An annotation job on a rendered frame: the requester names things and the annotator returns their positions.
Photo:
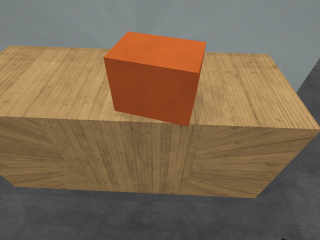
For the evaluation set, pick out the pedestal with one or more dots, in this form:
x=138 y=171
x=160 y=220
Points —
x=59 y=128

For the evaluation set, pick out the carton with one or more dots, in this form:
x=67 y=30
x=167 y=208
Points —
x=155 y=76

